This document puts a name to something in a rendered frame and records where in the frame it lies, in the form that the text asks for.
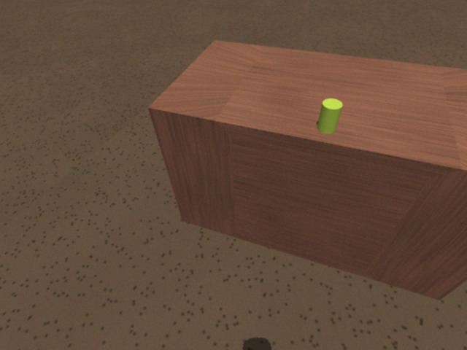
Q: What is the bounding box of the can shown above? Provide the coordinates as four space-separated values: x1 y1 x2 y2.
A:
317 98 343 134

